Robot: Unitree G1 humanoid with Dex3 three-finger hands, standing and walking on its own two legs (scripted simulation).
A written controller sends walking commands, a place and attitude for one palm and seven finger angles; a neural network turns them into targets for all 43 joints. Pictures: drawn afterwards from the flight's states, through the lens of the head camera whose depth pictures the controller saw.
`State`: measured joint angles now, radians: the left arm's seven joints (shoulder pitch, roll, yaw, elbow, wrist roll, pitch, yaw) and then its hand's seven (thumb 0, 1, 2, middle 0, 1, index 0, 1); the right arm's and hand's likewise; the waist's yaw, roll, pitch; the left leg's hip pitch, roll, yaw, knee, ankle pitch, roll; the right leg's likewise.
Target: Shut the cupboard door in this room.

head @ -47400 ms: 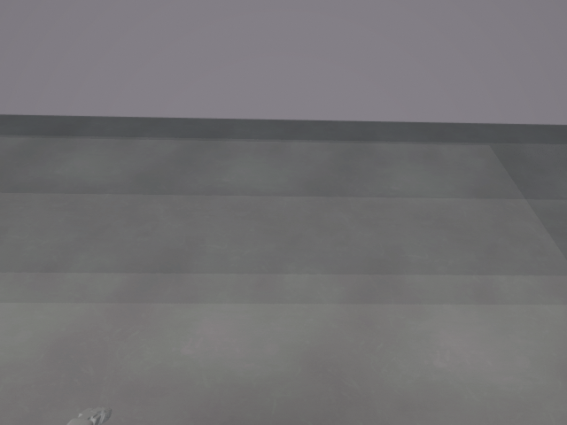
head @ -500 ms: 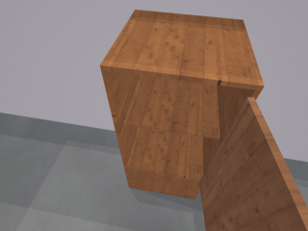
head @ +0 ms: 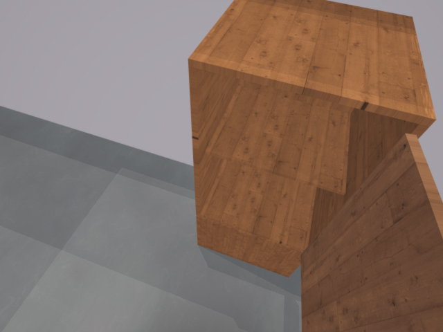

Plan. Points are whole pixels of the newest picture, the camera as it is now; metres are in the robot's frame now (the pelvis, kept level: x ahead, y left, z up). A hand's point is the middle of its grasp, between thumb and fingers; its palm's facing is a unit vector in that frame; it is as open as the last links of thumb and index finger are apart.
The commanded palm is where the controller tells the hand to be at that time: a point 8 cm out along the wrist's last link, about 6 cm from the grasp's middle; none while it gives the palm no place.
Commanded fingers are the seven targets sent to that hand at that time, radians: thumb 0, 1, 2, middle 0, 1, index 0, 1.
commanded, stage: turn or walk to find it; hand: left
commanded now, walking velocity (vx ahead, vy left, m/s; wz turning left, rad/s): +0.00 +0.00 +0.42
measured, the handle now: out of the picture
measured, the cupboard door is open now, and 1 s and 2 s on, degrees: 99 91 77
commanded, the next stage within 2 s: none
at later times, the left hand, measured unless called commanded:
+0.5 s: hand out of the picture +0.04 +0.14 -0.13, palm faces +0.23 -0.94 -0.27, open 7.4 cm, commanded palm none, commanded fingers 0.00 0.90 0.90 -0.20 -0.30 -0.20 -0.30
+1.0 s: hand out of the picture -0.10 +0.19 -0.16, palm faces +0.46 -0.86 -0.22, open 7.4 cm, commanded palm none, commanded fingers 0.00 0.90 0.90 -0.20 -0.30 -0.20 -0.30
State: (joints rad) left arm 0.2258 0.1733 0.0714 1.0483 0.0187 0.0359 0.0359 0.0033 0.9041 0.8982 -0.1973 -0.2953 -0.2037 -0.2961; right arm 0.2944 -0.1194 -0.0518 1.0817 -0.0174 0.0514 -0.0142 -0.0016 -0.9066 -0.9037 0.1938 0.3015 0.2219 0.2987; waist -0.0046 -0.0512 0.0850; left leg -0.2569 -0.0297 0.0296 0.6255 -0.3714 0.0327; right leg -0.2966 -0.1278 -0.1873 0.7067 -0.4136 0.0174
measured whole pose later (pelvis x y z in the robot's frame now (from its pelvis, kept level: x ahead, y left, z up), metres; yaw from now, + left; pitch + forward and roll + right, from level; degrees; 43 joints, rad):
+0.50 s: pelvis -0.01 -0.06 +0.02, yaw +13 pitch -1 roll +2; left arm 0.17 0.13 0.05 0.95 0.01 0.01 0.03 0.00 0.90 0.90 -0.20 -0.30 -0.20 -0.30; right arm 0.30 -0.21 -0.08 1.03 -0.03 0.07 0.01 0.04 -0.90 -0.90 0.19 0.30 0.20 0.30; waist -0.05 0.06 0.09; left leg -0.47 -0.01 -0.04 1.12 -0.38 -0.04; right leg -0.20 -0.04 -0.14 0.48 -0.27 -0.06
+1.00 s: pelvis -0.06 -0.01 +0.02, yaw +25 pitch +1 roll -1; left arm 0.19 0.22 0.08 1.01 0.02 0.06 0.01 0.01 0.91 0.90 -0.19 -0.29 -0.20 -0.30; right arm 0.27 -0.16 -0.04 1.04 -0.02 0.04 -0.03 0.02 -0.92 -0.90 0.20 0.30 0.20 0.30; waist -0.01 -0.03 0.07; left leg -0.24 -0.04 0.02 0.46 -0.24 0.06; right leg -0.47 -0.07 -0.05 1.05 -0.41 0.06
